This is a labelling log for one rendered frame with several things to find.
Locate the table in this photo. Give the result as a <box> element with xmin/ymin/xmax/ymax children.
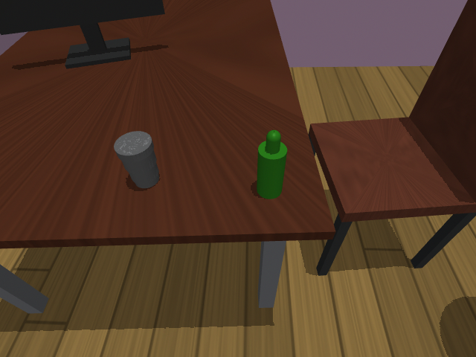
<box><xmin>0</xmin><ymin>0</ymin><xmax>335</xmax><ymax>314</ymax></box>

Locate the chair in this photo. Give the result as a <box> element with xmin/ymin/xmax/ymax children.
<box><xmin>309</xmin><ymin>0</ymin><xmax>476</xmax><ymax>276</ymax></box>

